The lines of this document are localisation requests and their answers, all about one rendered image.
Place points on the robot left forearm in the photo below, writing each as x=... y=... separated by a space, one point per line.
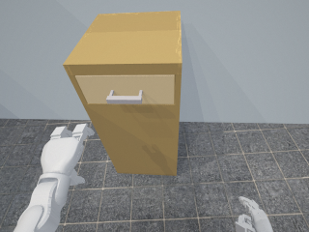
x=47 y=200

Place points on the cabinet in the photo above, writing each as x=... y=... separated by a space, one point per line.
x=139 y=138

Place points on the drawer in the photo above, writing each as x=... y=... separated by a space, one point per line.
x=156 y=88

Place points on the left robot hand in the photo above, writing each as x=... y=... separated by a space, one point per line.
x=63 y=151

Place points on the right robot hand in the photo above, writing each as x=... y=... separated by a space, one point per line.
x=256 y=222

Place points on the handle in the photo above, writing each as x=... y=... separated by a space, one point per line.
x=124 y=99

